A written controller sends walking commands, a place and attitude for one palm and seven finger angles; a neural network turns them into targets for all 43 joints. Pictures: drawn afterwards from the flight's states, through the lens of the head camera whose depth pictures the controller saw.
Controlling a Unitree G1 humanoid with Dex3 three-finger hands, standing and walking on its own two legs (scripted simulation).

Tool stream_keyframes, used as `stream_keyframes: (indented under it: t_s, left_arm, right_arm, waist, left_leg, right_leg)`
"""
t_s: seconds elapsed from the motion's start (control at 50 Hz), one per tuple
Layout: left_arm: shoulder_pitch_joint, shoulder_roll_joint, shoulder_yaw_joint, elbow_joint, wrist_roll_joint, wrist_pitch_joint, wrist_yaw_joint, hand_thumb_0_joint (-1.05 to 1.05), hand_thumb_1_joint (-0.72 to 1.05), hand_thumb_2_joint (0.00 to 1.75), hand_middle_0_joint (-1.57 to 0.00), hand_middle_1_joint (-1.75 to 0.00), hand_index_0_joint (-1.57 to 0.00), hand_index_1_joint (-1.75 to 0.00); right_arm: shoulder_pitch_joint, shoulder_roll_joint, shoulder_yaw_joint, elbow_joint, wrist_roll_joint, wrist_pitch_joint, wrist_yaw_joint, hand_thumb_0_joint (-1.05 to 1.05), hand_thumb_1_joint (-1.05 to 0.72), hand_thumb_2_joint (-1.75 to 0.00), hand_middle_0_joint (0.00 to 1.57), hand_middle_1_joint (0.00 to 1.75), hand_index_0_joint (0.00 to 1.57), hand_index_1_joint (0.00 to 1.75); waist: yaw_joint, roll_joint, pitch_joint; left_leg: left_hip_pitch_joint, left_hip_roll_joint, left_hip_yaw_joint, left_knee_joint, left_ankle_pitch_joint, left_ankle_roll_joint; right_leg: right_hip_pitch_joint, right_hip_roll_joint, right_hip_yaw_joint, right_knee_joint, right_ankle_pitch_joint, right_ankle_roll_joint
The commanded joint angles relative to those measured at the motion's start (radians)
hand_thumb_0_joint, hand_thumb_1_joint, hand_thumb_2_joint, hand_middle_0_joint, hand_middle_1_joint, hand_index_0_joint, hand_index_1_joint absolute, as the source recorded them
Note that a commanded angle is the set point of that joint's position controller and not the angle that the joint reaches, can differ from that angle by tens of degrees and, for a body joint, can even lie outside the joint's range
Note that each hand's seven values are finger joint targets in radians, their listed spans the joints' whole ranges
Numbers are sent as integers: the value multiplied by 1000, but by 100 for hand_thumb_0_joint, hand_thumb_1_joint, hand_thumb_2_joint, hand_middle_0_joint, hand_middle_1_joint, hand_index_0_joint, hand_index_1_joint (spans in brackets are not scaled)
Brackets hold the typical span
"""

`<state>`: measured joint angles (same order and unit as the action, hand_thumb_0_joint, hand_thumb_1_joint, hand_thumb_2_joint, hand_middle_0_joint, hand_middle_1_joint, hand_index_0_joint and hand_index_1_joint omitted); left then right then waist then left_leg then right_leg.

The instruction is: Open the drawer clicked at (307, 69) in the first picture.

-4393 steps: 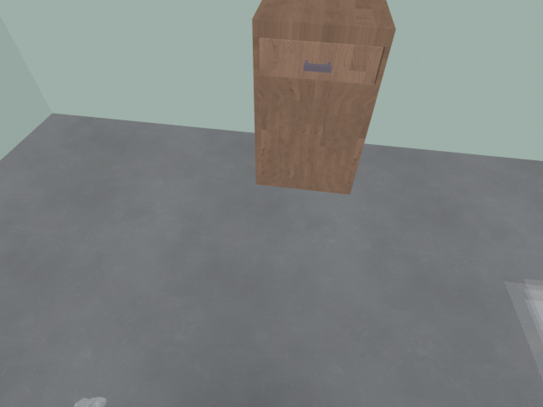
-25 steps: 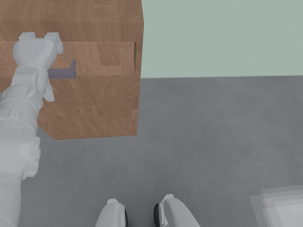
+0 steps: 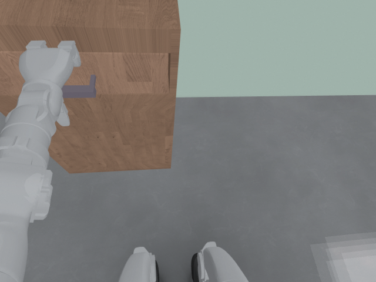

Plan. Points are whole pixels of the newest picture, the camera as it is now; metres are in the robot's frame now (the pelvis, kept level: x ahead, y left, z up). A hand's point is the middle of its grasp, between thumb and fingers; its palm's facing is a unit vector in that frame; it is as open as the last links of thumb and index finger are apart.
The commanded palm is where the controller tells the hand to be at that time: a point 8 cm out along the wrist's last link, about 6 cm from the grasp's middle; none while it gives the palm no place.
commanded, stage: re-aim the fingers above the handle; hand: left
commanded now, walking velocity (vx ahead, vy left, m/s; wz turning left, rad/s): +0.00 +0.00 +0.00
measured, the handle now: (73, 85) +0.58 +0.22 -0.01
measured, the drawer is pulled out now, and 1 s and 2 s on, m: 0.00 0.00 0.00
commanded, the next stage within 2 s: lower the fingers behind the handle in 1.60 s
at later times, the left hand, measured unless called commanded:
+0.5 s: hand (59, 84) +0.53 +0.23 +0.05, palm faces -0.03 +0.00 -1.00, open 13.6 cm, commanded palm +0.55 +0.21 +0.08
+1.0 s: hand (64, 87) +0.54 +0.22 +0.03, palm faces -0.01 -0.04 -1.00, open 13.6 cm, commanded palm +0.52 +0.23 +0.09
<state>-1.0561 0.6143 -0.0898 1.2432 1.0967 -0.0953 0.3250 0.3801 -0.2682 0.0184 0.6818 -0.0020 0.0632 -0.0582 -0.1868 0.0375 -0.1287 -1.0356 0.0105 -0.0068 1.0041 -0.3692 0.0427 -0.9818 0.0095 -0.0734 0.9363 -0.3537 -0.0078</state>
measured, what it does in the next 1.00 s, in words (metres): stands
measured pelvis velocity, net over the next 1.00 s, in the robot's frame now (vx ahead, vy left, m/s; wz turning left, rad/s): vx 0.04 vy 0.00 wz -0.03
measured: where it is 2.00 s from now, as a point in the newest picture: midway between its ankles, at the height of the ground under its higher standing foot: outside the picture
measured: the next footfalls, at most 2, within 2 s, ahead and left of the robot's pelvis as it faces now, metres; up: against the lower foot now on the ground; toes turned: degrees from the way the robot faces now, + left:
none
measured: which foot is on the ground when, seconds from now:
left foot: down 0.00-1.00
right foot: down 0.00-1.00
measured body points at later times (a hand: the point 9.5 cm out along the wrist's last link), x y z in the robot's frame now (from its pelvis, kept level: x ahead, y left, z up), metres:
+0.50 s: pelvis +0.00 +0.00 +0.00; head +0.13 +0.02 +0.43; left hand +0.53 +0.23 +0.10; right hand -0.01 -0.28 -0.11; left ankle +0.05 +0.09 -0.67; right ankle +0.05 -0.12 -0.67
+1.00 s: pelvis +0.04 +0.00 +0.02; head +0.16 +0.01 +0.45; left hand +0.53 +0.22 +0.09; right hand +0.03 -0.27 -0.11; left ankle +0.05 +0.09 -0.67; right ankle +0.05 -0.12 -0.67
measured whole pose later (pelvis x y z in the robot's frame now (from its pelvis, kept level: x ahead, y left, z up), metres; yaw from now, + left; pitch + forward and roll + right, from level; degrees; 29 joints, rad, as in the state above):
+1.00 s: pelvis +0.04 +0.00 +0.02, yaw -2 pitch +22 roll -3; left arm -0.80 0.54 0.01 1.07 1.11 -0.14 0.38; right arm 0.37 -0.26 -0.03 0.73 -0.02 0.13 -0.02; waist -0.13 0.05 -0.15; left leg -0.90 0.03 0.03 0.93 -0.42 0.04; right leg -0.86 0.03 -0.04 0.86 -0.38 0.00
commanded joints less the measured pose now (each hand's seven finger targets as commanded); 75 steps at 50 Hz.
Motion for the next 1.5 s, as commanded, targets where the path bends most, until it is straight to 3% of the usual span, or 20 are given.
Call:
stream_keyframes:
  t_s: [0.0,0.04,0.16,0.22,0.5,0.52,0.62,0.64,0.68,0.74,0.78,0.82,0.98,1.02,1.04,1.12,1.2,1.26,1.42,1.48]
  left_arm:
    - [-497,191,22,-152,1,40,0,0,-50,30,-30,-120,-30,-120]
    - [-493,234,53,-147,1,38,0,0,-50,30,-30,-120,-30,-120]
    - [-491,238,47,-148,-1,36,-8,0,-50,30,-30,-120,-30,-120]
    - [-491,199,31,-153,-4,34,-10,0,-50,30,-30,-120,-30,-120]
    - [-494,193,34,-181,-3,27,-1,0,-50,30,-30,-120,-30,-120]
    - [-468,226,67,-183,0,24,-1,0,-50,30,-30,-120,-30,-120]
    - [-288,175,75,-206,-15,17,-17,0,-50,30,-30,-120,-30,-120]
    - [-294,158,57,-219,-16,12,-19,0,-50,30,-30,-120,-30,-120]
    - [-326,188,79,-279,-14,-12,-12,0,-50,30,-30,-120,-30,-120]
    - [-339,284,169,-395,-12,-71,24,0,-50,30,-30,-120,-30,-120]
    - [-286,281,186,-369,-5,-71,57,0,-50,30,-30,-120,-30,-120]
    - [-251,310,222,-360,0,-58,88,0,-50,30,-30,-120,-30,-120]
    - [-138,235,189,-350,-6,22,86,0,-50,30,-30,-120,-30,-120]
    - [-124,251,205,-360,-15,17,74,0,-50,30,-30,-120,-30,-120]
    - [-83,275,223,-365,-13,13,68,0,-50,30,-30,-120,-30,-120]
    - [-66,212,181,-400,-14,-17,48,0,-50,30,-30,-120,-30,-120]
    - [-42,139,135,-442,-15,-53,29,0,-50,30,-30,-120,-30,-120]
    - [-25,151,155,-448,-25,-75,24,0,-50,30,-30,-120,-30,-120]
    - [-52,176,185,-503,-12,-68,63,0,-50,30,-30,-120,-30,-120]
    - [-55,130,153,-509,-12,-48,70,0,-50,30,-30,-120,-30,-120]
  right_arm:
    - [175,-185,-70,-37,-7,-13,-19,0,-90,-90,20,30,20,30]
    - [177,-190,-67,-36,-6,-11,-21,0,-90,-90,20,30,20,30]
    - [174,-188,-64,-35,-4,-13,-24,0,-90,-90,20,30,20,30]
    - [179,-183,-69,-35,-7,-13,-21,0,-90,-90,20,30,20,30]
    - [184,-182,-74,-27,-12,-16,-17,0,-90,-90,20,30,20,30]
    - [184,-183,-76,-25,-14,-14,-16,0,-90,-90,20,30,20,30]
    - [168,-173,-84,-35,-14,3,-3,0,-90,-90,20,30,20,30]
    - [165,-169,-83,-35,-12,6,-2,0,-90,-90,20,30,20,30]
    - [160,-171,-87,-34,-13,7,-5,0,-90,-90,20,30,20,30]
    - [158,-173,-97,-30,-21,9,-8,0,-90,-90,20,30,20,30]
    - [145,-172,-97,-21,-24,15,-1,0,-90,-90,20,30,20,30]
    - [134,-177,-99,-13,-30,25,6,0,-90,-90,20,30,20,30]
    - [123,-175,-114,-11,-23,72,29,0,-90,-90,20,30,20,30]
    - [115,-174,-114,-11,-22,81,25,0,-90,-90,20,30,20,30]
    - [107,-174,-112,-16,-20,87,24,0,-90,-90,20,30,20,30]
    - [88,-160,-117,-40,-14,89,18,0,-90,-90,20,30,20,30]
    - [90,-151,-133,-44,-13,80,18,0,-90,-90,20,30,20,30]
    - [93,-151,-135,-37,-16,81,19,0,-90,-90,20,30,20,30]
    - [78,-151,-137,-34,-27,89,32,0,-90,-90,20,30,20,30]
    - [74,-148,-140,-35,-26,90,39,0,-90,-90,20,30,20,30]
  waist:
    - [-73,97,-353]
    - [-74,79,-361]
    - [-70,87,-355]
    - [-74,73,-362]
    - [-67,97,-378]
    - [-50,91,-399]
    - [7,86,-421]
    - [2,79,-402]
    - [8,85,-390]
    - [32,114,-496]
    - [39,106,-445]
    - [59,108,-467]
    - [75,64,-476]
    - [78,40,-466]
    - [99,54,-474]
    - [86,26,-422]
    - [76,50,-431]
    - [76,34,-428]
    - [92,108,-472]
    - [83,108,-476]
  left_leg:
    - [356,-21,-54,-164,-80,11]
    - [349,-19,-51,-158,-69,13]
    - [327,-22,-42,-156,-77,14]
    - [345,-22,-47,-155,-61,13]
    - [363,-21,-49,-154,-41,11]
    - [375,-21,-50,-153,-21,10]
    - [422,-19,-35,-175,51,4]
    - [416,-18,-34,-179,47,5]
    - [417,-18,-35,-187,35,6]
    - [473,-18,-38,-172,131,7]
    - [459,-17,-36,-173,161,3]
    - [463,-18,-28,-164,220,0]
    - [530,-15,-2,-181,393,-5]
    - [526,-15,2,-188,416,-1]
    - [527,-19,8,-193,426,-2]
    - [531,-18,13,-203,422,4]
    - [595,-16,12,-195,452,2]
    - [598,-15,7,-186,484,2]
    - [636,-15,-5,-168,586,-10]
    - [664,-9,-6,-172,607,-13]
  right_leg:
    - [50,42,28,-156,-42,-15]
    - [63,42,32,-157,-37,-13]
    - [73,42,35,-156,-42,-14]
    - [71,44,31,-158,-34,-15]
    - [77,46,31,-159,-23,-16]
    - [95,46,30,-157,-15,-19]
    - [168,54,29,-176,23,-26]
    - [167,55,30,-181,23,-23]
    - [174,54,33,-185,17,-24]
    - [217,55,43,-172,75,-25]
    - [210,57,34,-168,88,-27]
    - [230,59,34,-159,125,-29]
    - [331,62,32,-180,286,-23]
    - [368,59,38,-185,323,-24]
    - [388,57,43,-183,340,-23]
    - [396,57,47,-200,348,-24]
    - [368,59,49,-209,353,-23]
    - [368,60,50,-203,376,-21]
    - [354,62,42,-174,405,-30]
    - [343,64,37,-182,403,-25]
